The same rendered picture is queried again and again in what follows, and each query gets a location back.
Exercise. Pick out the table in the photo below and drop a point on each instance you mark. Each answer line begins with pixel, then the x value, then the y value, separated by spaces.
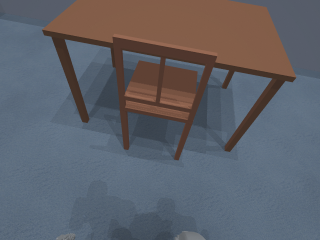
pixel 243 36

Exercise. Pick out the chair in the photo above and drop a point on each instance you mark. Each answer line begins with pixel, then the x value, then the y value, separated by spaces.
pixel 159 90

